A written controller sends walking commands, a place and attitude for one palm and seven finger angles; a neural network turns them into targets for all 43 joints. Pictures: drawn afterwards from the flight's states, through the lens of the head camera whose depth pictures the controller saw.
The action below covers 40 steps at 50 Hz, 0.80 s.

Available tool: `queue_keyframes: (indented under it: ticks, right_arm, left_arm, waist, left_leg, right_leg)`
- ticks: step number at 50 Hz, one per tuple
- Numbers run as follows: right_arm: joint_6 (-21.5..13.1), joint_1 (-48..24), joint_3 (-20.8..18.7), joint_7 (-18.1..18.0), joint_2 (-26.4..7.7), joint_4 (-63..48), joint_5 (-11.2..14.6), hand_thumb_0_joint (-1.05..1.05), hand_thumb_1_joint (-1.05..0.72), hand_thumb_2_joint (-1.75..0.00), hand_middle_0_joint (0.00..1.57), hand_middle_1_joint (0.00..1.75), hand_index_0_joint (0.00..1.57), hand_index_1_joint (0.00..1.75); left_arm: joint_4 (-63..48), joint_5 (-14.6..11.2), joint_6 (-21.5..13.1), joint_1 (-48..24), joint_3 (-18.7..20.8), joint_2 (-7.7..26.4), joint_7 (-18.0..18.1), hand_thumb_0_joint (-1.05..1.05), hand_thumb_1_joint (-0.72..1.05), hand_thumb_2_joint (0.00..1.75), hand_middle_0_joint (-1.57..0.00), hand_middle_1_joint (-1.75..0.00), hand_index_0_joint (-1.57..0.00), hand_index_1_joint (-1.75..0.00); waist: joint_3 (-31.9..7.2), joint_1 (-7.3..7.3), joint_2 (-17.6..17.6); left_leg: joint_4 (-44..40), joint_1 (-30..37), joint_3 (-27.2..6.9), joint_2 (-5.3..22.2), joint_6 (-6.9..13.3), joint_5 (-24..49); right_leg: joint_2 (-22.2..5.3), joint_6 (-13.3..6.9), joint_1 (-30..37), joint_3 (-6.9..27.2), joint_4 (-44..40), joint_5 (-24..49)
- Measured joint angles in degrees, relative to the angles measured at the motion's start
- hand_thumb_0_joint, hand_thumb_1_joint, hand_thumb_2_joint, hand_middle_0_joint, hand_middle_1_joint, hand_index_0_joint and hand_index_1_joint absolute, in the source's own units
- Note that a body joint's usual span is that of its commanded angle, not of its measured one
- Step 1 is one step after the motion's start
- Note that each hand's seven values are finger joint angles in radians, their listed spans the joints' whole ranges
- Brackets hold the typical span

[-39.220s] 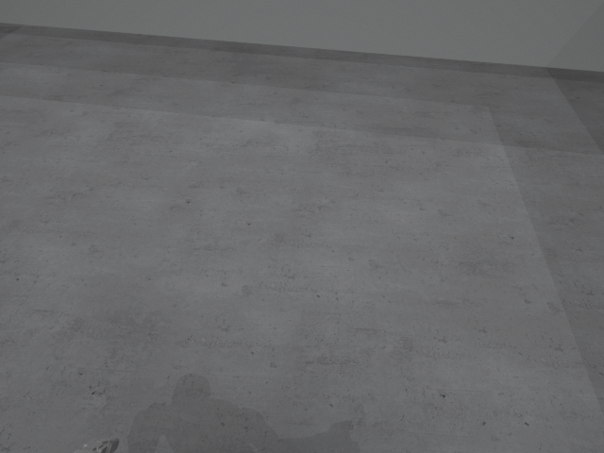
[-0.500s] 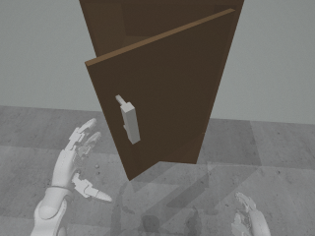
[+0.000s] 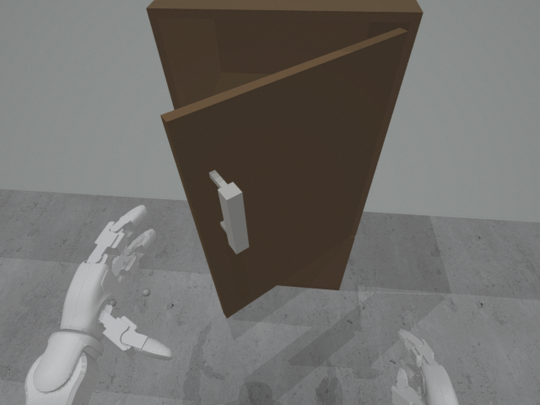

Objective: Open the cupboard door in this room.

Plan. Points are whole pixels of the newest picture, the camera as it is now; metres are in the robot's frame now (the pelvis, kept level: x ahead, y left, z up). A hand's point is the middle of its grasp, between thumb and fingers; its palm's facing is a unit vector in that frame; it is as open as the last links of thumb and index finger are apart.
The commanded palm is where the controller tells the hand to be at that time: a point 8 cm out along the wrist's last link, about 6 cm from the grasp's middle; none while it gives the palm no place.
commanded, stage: draw the hand back to the body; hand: left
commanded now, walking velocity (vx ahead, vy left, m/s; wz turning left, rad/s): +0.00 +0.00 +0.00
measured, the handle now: (227, 212) +0.38 +0.10 +0.08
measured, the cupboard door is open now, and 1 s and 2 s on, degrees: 41 41 41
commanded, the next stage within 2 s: step back with the hand held close in 1.28 s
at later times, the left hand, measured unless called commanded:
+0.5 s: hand (86, 288) +0.22 +0.23 +0.14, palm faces +0.32 -0.88 -0.36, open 13.9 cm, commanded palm +0.18 +0.28 +0.16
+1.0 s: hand (32, 260) +0.22 +0.27 +0.18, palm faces +0.46 -0.78 -0.42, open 8.2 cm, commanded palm +0.17 +0.30 +0.19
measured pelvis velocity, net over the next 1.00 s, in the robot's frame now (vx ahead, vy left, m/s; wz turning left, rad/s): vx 0.02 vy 0.00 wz -0.03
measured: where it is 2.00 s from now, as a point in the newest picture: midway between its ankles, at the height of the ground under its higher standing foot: outside the picture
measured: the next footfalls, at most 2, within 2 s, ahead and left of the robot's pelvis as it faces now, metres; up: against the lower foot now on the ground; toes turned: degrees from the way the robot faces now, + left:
none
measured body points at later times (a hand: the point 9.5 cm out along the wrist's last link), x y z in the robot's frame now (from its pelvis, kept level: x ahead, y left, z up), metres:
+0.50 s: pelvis +0.01 +0.01 +0.03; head +0.01 -0.01 +0.48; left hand +0.19 +0.28 +0.16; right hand +0.20 -0.21 -0.06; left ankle -0.02 +0.13 -0.71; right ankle +0.02 -0.11 -0.71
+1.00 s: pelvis +0.02 +0.00 +0.04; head +0.01 -0.02 +0.49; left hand +0.19 +0.31 +0.21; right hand +0.21 -0.22 -0.05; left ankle -0.02 +0.13 -0.71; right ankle +0.02 -0.11 -0.71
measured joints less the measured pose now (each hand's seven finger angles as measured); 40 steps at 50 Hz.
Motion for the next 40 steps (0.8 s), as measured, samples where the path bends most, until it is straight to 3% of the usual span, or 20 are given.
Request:
queue_keyframes:
  ticks: [11, 16, 21, 28, 40]
  right_arm:
    - [-2.14, -0.69, 0.33, -1.11, -0.85, 0.8, 0.32, 0.02, -0.9, -0.9, 0.21, 0.3, 0.2, 0.3]
    - [-1.09, -1.86, 0.05, -1.84, 0.06, 2.48, -1.22, 0.02, -0.9, -0.9, 0.21, 0.3, 0.2, 0.3]
    - [0.22, -2.21, -0.13, -2.01, 0.22, 3.97, -1.82, 0.02, -0.9, -0.9, 0.21, 0.3, 0.2, 0.3]
    - [1.74, -3.05, -0.2, -1.84, 0.79, 6.21, -2.35, 0.02, -0.9, -0.9, 0.21, 0.3, 0.2, 0.3]
    - [3.54, -4.11, -1.35, -0.8, 0.82, 6.66, -2.57, 0.02, -0.9, -0.9, 0.21, 0.3, 0.2, 0.3]
  left_arm:
    - [-4.03, -1.96, 4.0, 2.06, 2.77, 1.57, -2.77, -0.01, -0.47, 0.32, -0.15, -0.3, -0.15, -0.3]
    - [-8.57, 7.32, 5.13, 5.44, 1.66, 3.42, 10.09, -0.01, -0.37, 0.36, -0.16, -0.3, -0.16, -0.3]
    - [-10.8, 11.85, 5.2, 8.1, 0.51, 2.93, 17.22, -0.01, -0.23, 0.42, -0.16, -0.3, -0.16, -0.3]
    - [-10.64, 13.67, 4.67, 8.15, 2.01, 3.64, 19.91, 0.0, 0.01, 0.52, -0.17, -0.3, -0.17, -0.3]
    - [-11.98, 13.46, 4.15, 8.42, 6.86, 4.97, 19.78, 0.0, 0.42, 0.7, -0.19, -0.3, -0.19, -0.31]
  waist:
    - [0.46, 1.04, 0.39]
    - [1.99, 1.24, -0.01]
    - [3.78, 1.79, 0.16]
    - [5.13, 2.39, 0.47]
    - [5.43, 2.63, 0.96]
  left_leg:
    - [-2.69, 3.87, -0.37, -0.04, 0.19, 0.88]
    - [-7.5, 8.74, 0.06, 0.11, 0.18, 2.75]
    - [-12.97, 13.64, 0.43, -0.09, 0.44, 5.07]
    - [-18.88, 18.97, 1.1, -0.33, 0.59, 7.35]
    - [-23.38, 23.32, 1.95, 0.2, 0.4, 8.64]
  right_leg:
    - [0.03, 0.22, 4.32, -0.39, -3.29, 1.04]
    - [0.31, 0.31, 9.01, -0.02, -7.97, 2.91]
    - [0.24, 0.46, 13.77, 0.26, -13.2, 5.15]
    - [0.12, 0.66, 18.43, 0.87, -18.04, 7.02]
    - [0.79, 0.55, 22.34, 1.6, -22.29, 8.45]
